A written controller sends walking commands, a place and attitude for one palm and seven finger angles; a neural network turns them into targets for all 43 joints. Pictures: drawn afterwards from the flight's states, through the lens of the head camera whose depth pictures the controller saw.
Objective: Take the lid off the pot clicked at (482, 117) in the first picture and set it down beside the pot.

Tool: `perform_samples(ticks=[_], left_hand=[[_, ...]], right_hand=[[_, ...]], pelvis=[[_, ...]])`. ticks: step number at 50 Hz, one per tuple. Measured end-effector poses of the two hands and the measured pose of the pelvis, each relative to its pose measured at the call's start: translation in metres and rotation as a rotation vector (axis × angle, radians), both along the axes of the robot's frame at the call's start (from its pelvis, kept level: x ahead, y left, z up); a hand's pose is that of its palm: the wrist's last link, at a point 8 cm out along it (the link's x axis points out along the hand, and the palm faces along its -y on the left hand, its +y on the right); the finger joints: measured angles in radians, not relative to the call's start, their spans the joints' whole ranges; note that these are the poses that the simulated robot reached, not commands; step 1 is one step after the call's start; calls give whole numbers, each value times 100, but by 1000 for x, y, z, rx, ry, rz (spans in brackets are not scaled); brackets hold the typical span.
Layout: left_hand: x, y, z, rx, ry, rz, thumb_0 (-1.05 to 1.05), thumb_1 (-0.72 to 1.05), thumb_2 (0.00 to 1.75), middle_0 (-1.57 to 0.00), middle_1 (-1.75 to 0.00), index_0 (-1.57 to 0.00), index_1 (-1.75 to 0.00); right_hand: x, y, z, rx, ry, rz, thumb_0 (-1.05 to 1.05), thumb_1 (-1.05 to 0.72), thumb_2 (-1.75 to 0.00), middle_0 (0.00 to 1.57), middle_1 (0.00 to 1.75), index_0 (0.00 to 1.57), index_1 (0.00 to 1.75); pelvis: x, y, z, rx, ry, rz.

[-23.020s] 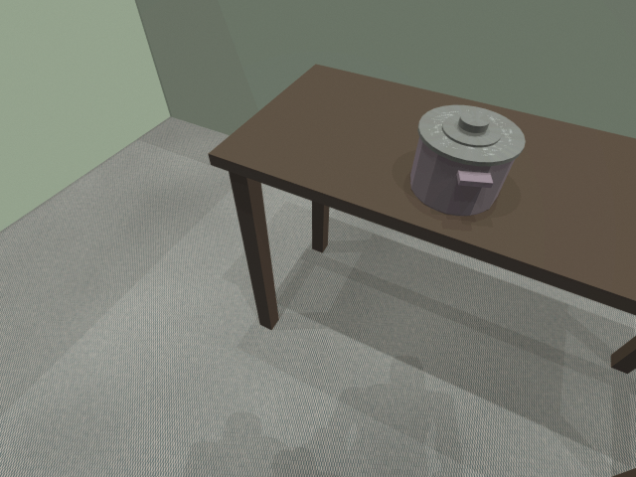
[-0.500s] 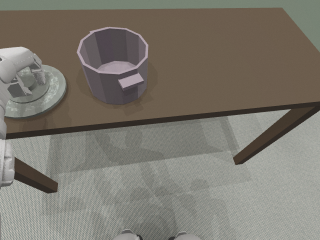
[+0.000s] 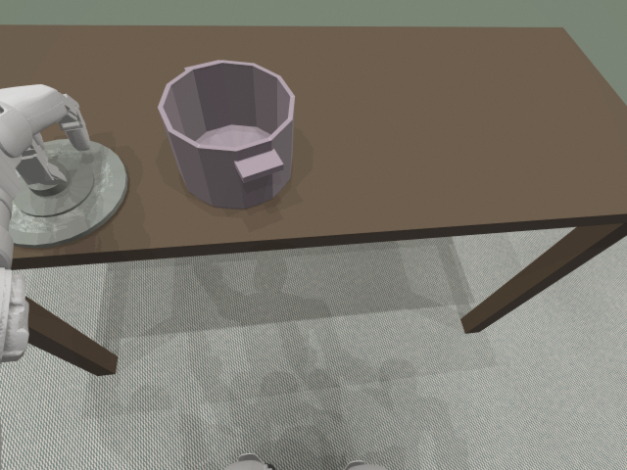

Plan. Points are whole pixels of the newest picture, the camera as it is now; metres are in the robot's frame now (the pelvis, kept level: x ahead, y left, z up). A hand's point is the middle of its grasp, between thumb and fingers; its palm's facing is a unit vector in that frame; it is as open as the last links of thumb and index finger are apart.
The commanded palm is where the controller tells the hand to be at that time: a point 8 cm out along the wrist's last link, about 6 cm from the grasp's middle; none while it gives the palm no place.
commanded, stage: open the fingers wide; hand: left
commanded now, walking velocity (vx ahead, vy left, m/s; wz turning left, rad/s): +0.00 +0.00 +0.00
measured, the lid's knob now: (48, 178) +0.49 +0.32 +0.04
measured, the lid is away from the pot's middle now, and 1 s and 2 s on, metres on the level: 0.25 0.25 0.25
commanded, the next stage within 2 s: raise the empty hand in 0.46 s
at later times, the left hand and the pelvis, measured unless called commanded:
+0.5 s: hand (39, 156) +0.49 +0.31 +0.09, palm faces -0.45 -0.12 -0.88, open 11.0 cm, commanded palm +0.51 +0.31 +0.15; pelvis +0.01 +0.00 +0.00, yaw -1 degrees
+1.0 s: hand out of the picture +0.48 +0.33 +0.13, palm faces -0.40 -0.12 -0.91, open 11.0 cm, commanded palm +0.51 +0.32 +0.20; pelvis +0.00 +0.02 +0.00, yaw +0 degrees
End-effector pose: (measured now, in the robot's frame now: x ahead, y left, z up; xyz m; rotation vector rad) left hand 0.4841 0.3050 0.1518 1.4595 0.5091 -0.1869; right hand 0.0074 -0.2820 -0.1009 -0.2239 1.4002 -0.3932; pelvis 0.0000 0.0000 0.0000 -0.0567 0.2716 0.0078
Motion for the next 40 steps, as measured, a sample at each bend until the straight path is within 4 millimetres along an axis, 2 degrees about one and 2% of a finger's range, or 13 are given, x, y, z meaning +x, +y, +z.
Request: perform_samples(ticks=[12, 24, 35, 40], left_hand=[[9, -4, -4, 3, 28, 16, 0, 10, 62, -38, -93, -40, -94], [11, 8, -7, 16, 40, 29, 0, 1, 63, -36, -87, -36, -88], [8, 17, -1, 4, 13, 20, 0, 0, 65, -36, -86, -36, -87], [6, 19, 17, 2, -29, 9, 0, 0, 65, -36, -86, -36, -87]], right_hand=[[-8, 8, -6, 44, 39, -41, 1, -90, -90, 20, 30, 20, 30], [-4, 9, -3, 34, 47, -46, 1, -90, -90, 20, 30, 20, 30], [8, 12, 1, 22, 16, -30, 1, -90, -90, 20, 30, 20, 30], [12, 18, 1, 29, 3, -18, 1, -90, -90, 20, 30, 20, 30]], pelvis=[[7, -2, 0, 6, 12, -17], [12, 1, 0, 2, 18, -18], [11, 8, 1, -4, 9, -13], [10, 12, 2, -7, 0, -7]])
